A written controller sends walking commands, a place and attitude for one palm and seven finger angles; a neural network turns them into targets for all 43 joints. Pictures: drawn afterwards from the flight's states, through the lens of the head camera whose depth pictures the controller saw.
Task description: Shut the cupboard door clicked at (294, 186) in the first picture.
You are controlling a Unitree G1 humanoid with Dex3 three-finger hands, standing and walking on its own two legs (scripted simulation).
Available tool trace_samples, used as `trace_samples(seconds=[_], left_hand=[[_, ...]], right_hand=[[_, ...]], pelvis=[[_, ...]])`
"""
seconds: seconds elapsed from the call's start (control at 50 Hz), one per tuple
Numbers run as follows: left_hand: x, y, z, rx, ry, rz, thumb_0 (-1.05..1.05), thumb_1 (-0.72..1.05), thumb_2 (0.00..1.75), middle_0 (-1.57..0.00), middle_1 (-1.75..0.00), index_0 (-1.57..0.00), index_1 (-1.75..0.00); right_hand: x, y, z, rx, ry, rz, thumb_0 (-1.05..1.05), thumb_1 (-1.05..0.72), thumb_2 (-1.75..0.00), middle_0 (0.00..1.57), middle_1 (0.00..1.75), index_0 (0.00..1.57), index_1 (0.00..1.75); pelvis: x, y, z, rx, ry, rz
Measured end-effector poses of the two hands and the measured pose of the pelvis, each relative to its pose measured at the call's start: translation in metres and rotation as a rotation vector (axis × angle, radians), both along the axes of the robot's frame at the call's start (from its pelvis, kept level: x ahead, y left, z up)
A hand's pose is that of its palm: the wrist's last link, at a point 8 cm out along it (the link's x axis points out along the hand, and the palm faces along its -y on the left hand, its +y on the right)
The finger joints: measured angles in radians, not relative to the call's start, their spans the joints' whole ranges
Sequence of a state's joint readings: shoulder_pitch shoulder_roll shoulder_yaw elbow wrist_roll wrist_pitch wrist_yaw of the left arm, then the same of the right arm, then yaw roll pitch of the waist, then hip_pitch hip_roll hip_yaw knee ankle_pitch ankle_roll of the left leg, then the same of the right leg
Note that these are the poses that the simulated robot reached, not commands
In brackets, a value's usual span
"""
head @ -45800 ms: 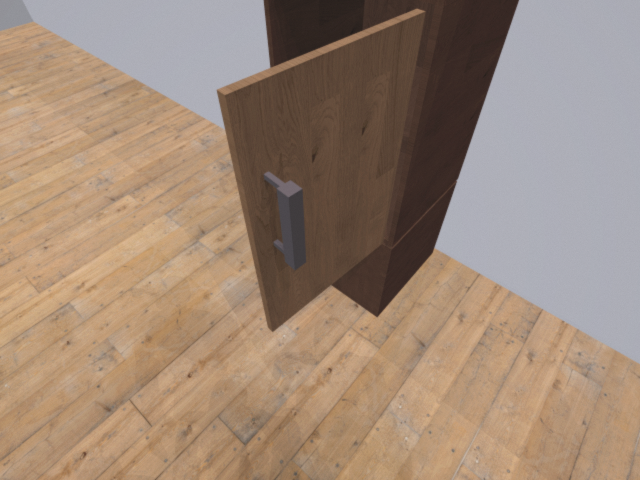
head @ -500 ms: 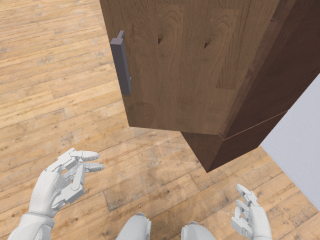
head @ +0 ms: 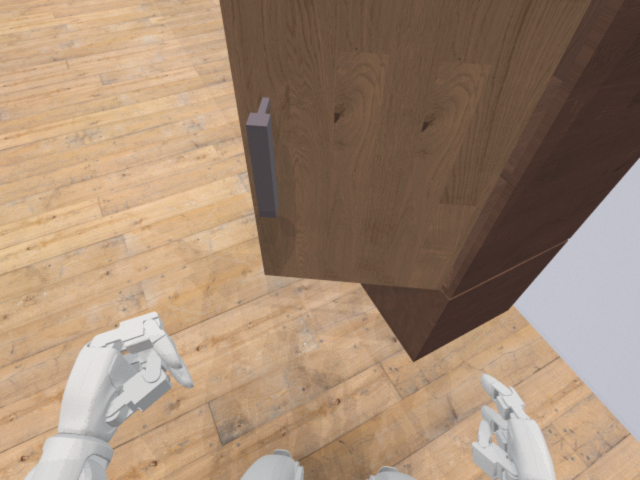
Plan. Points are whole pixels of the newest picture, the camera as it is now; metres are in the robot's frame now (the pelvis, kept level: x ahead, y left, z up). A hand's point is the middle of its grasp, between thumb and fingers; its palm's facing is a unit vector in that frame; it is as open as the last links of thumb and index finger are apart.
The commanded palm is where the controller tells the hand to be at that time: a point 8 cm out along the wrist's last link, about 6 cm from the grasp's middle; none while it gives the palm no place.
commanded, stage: raise the hand and make a fist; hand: left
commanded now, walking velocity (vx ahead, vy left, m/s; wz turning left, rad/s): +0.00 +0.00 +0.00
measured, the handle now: (267, 160) +0.53 +0.13 +0.09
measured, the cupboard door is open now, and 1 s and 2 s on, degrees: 58 58 58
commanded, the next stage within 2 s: bring the fist close to the handle in 0.76 s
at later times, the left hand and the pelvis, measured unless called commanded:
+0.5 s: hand (163, 347) +0.23 +0.18 +0.09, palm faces -0.02 -1.00 -0.04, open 3.1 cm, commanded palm +0.21 +0.24 +0.10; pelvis +0.01 +0.00 +0.02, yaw +0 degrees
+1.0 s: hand (191, 347) +0.24 +0.16 +0.09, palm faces -0.02 -1.00 -0.05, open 3.1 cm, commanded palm +0.23 +0.21 +0.10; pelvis +0.00 -0.02 +0.01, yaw +1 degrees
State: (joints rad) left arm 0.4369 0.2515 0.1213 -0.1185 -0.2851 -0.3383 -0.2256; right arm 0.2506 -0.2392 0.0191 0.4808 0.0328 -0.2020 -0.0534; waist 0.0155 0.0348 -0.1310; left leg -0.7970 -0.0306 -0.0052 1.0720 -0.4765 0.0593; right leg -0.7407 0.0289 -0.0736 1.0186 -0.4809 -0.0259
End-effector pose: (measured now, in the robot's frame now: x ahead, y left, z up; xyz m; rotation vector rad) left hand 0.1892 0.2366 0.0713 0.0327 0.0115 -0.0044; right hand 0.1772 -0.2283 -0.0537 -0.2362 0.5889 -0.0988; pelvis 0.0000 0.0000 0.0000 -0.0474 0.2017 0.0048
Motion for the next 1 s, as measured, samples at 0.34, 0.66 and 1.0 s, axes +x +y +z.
trace_samples(seconds=[0.34, 0.66, 1.0], left_hand=[[0.019, 0.008, 0.020, 0.010, 0.002, -0.007, 0.02, 0.90, 0.90, -1.29, -1.49, -1.28, -1.48], [0.020, -0.008, 0.024, 0.007, 0.002, -0.007, 0.02, 0.90, 0.90, -1.30, -1.50, -1.30, -1.50], [0.027, -0.025, 0.025, 0.016, -0.028, -0.015, 0.02, 0.90, 0.90, -1.30, -1.50, -1.30, -1.50]], right_hand=[[0.002, 0.012, 0.008, 0.027, 0.030, 0.036, 0.02, -0.90, -0.90, 0.21, 0.30, 0.20, 0.30], [-0.011, -0.017, 0.008, 0.020, 0.040, -0.014, 0.02, -0.90, -0.90, 0.21, 0.30, 0.20, 0.30], [-0.009, -0.023, 0.000, 0.040, 0.024, -0.001, 0.02, -0.90, -0.90, 0.21, 0.30, 0.20, 0.30]], pelvis=[[0.008, 0.002, 0.013, -0.001, -0.036, 0.008], [0.007, -0.011, 0.018, 0.019, -0.050, 0.000], [0.000, -0.023, 0.013, 0.023, -0.050, 0.009]])
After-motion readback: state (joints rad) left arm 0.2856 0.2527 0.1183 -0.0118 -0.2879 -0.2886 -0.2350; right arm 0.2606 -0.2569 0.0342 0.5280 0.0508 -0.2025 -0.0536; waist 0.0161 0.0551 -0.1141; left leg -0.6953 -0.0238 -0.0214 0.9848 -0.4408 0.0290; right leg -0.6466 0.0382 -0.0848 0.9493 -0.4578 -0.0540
